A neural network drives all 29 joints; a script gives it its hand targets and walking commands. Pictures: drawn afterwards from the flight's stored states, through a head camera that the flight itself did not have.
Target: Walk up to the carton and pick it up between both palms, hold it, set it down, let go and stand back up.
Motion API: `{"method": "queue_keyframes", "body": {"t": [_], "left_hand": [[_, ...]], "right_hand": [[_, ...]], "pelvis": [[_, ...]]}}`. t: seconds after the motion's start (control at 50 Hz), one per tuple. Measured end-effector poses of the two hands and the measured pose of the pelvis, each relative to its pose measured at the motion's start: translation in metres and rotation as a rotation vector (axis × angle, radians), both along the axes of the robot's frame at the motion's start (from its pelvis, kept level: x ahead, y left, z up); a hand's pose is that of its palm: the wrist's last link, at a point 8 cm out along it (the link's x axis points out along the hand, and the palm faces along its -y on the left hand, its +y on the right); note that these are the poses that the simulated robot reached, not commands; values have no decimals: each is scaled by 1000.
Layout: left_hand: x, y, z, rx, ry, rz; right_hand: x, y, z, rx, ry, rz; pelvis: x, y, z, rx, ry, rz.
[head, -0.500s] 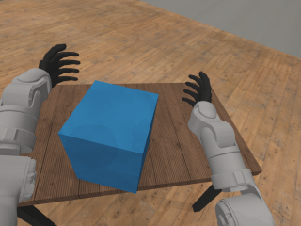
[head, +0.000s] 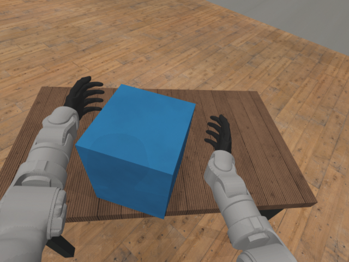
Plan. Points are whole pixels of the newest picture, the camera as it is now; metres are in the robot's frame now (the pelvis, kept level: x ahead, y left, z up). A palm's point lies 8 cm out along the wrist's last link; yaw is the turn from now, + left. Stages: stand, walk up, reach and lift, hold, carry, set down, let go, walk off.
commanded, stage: reach and lift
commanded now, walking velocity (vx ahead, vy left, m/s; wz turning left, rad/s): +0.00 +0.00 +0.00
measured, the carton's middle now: (143, 153) +0.41 +0.05 +0.00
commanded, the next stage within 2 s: none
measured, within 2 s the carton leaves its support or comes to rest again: neither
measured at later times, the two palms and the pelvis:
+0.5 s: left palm (82, 124) +0.45 +0.20 +0.07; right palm (206, 148) +0.37 -0.10 +0.07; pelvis -0.01 +0.03 -0.01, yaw +0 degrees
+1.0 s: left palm (86, 123) +0.45 +0.19 +0.07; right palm (207, 148) +0.37 -0.10 +0.07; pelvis -0.02 +0.03 -0.01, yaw +0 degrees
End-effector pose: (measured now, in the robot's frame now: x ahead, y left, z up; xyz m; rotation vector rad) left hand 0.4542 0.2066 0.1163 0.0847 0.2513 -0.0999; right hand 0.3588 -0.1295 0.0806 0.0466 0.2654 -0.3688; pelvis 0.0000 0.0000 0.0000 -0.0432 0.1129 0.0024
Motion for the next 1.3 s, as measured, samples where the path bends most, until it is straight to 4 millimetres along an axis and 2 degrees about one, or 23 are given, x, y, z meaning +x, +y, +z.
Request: {"method": "queue_keyframes", "body": {"t": [0.1,0.32,0.44,0.5,0.8,1.08,1.3], "left_hand": [[2,4,-5,-3,8,13],[1,4,-19,8,12,-19],[-5,-3,-42,-10,49,-29],[-6,-8,-48,-19,39,-36],[-6,-17,-44,-2,13,-63],[-8,-19,-41,2,8,-76],[-10,-17,-41,28,4,-58]], "right_hand": [[3,15,-15,-22,13,5],[4,18,-17,-39,-10,-50],[7,23,-17,-41,0,-44],[12,30,-13,-42,-11,-32],[10,27,-13,-42,-4,-70],[10,28,-14,-58,-36,-46],[7,28,-24,-86,-79,-31]], "pelvis": [[0,4,-4,-11,40,14],[-5,23,-9,-38,59,18],[-11,32,-11,-41,85,13],[-13,35,-13,-44,111,12],[-17,40,-14,-51,123,10],[-17,30,-9,-36,93,13],[-8,23,-3,-19,29,15]]}}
